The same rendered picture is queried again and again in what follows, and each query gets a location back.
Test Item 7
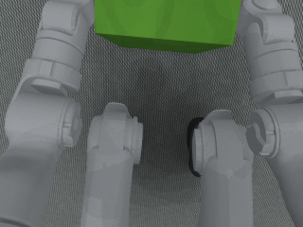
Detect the robot right forearm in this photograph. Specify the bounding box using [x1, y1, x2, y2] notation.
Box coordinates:
[236, 0, 303, 107]

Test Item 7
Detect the carton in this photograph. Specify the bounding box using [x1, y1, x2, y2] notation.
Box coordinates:
[95, 0, 241, 54]

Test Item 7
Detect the left robot thigh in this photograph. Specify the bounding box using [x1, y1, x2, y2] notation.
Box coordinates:
[80, 111, 143, 227]

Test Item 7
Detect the robot right foot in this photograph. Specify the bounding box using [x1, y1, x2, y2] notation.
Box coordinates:
[187, 117, 204, 178]

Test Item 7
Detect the robot left upper arm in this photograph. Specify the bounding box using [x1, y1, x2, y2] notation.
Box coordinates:
[0, 91, 82, 227]

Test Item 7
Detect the robot right upper arm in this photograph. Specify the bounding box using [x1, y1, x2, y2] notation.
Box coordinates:
[245, 103, 303, 227]

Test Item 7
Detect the robot left forearm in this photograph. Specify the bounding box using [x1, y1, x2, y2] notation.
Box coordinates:
[5, 0, 95, 139]

